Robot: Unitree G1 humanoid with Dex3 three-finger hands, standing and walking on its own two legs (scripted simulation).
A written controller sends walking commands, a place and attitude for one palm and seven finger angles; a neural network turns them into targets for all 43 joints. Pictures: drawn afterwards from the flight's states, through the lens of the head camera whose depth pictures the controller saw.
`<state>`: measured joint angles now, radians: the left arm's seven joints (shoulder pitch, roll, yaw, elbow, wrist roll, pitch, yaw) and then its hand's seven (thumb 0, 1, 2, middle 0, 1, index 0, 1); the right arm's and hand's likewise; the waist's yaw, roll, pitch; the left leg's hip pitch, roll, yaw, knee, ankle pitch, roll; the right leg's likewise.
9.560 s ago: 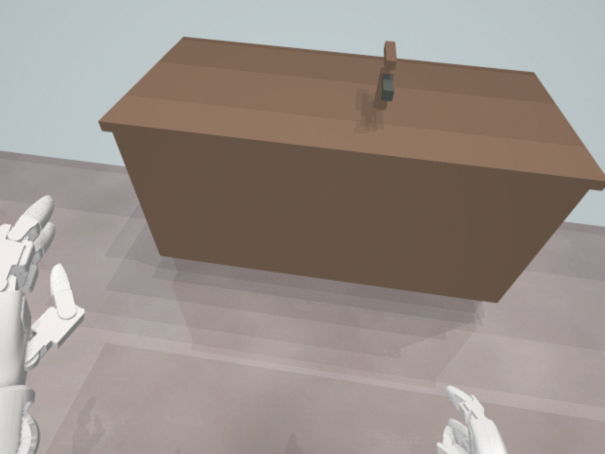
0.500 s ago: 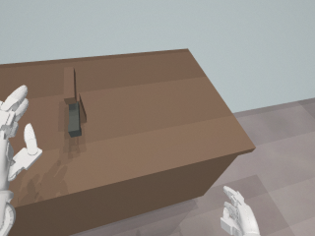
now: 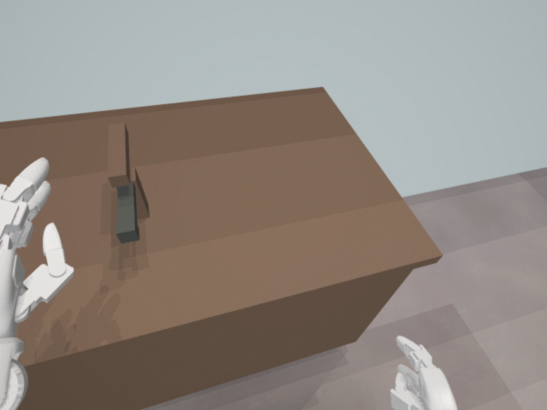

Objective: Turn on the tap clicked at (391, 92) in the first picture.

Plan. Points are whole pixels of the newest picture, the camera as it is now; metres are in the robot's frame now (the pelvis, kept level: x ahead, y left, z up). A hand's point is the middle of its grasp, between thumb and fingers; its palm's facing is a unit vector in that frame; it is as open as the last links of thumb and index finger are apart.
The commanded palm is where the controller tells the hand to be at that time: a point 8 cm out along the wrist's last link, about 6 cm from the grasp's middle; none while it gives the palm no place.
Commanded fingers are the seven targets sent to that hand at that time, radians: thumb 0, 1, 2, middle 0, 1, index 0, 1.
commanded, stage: shuffle to correct the standing spot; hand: left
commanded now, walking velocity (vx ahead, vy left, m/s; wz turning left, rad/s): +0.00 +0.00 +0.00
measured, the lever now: (127, 231) +0.36 +0.27 +0.03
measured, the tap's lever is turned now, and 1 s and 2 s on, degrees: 0 0 0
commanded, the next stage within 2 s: come to a stop and stand still in 0.24 s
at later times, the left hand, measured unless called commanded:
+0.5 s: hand (116, 269) +0.23 +0.20 +0.15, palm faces +0.32 -0.87 -0.37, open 7.4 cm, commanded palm +0.17 +0.24 +0.17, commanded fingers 0.00 0.90 0.90 -0.20 -0.30 -0.20 -0.30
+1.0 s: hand (103, 246) +0.24 +0.22 +0.16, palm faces +0.32 -0.83 -0.45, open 7.4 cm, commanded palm +0.18 +0.25 +0.17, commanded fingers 0.00 0.90 0.90 -0.20 -0.30 -0.20 -0.30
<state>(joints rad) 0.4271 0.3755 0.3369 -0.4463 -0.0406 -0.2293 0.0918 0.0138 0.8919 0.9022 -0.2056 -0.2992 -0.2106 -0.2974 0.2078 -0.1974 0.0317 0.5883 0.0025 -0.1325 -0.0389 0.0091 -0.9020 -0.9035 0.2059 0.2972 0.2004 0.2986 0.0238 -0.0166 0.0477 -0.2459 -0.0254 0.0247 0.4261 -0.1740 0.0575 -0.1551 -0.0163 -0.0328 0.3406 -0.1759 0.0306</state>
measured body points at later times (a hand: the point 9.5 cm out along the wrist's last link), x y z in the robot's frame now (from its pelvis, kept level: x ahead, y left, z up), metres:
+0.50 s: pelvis +0.01 -0.04 +0.00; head +0.02 -0.03 +0.45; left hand +0.20 +0.24 +0.17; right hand +0.18 -0.26 -0.07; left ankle +0.03 +0.08 -0.74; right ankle +0.00 -0.14 -0.74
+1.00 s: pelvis +0.01 -0.03 +0.00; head +0.05 -0.02 +0.44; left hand +0.22 +0.26 +0.19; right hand +0.18 -0.26 -0.09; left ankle +0.03 +0.08 -0.74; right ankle +0.00 -0.14 -0.74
